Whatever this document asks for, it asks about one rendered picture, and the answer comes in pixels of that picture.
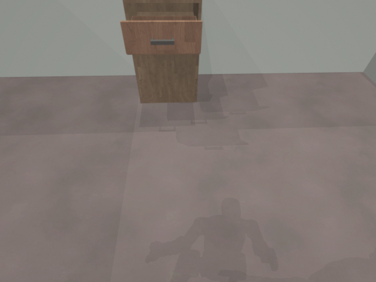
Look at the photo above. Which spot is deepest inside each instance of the drawer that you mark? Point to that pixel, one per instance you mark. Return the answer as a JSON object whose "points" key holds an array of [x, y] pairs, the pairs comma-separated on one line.
{"points": [[186, 31]]}

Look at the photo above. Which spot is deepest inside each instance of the cabinet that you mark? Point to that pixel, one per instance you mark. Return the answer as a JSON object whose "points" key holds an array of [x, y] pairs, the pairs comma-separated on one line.
{"points": [[169, 78]]}

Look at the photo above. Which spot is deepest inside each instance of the handle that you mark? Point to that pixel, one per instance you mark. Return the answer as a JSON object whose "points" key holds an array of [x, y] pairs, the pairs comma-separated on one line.
{"points": [[162, 41]]}

